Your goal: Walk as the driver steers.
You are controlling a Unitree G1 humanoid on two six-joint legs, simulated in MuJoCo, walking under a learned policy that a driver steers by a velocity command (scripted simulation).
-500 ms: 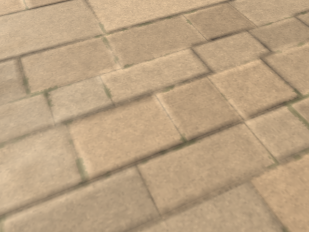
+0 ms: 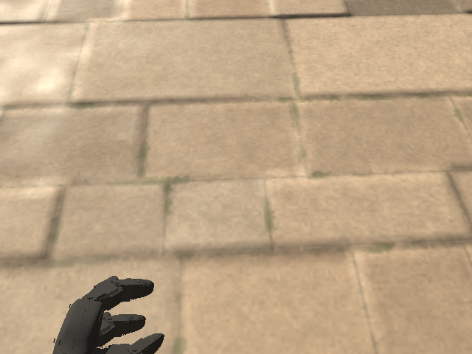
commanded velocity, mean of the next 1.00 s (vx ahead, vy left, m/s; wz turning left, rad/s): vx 0.15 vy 0.00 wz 0.30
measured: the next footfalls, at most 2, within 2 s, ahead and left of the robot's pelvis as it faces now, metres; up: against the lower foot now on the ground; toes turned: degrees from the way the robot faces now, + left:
right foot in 0.14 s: +0.37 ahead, -0.14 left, +0.00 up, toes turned +18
left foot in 0.54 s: +0.23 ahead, +0.10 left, +0.00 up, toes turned +32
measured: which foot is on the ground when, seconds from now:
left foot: down 0.00-0.14, up 0.16-0.52, down 0.54-0.98, up 1.00-1.00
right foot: up 0.00-0.12, down 0.14-0.54, up 0.56-0.96, down 0.98-1.00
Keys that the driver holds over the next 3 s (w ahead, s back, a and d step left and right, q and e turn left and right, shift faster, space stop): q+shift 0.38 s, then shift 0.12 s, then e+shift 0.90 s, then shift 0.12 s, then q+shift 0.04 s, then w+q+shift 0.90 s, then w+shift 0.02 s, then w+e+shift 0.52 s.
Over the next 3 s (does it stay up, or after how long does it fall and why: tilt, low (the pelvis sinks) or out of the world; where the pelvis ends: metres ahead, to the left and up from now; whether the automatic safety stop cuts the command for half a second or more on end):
stays up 1.25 0.28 0.00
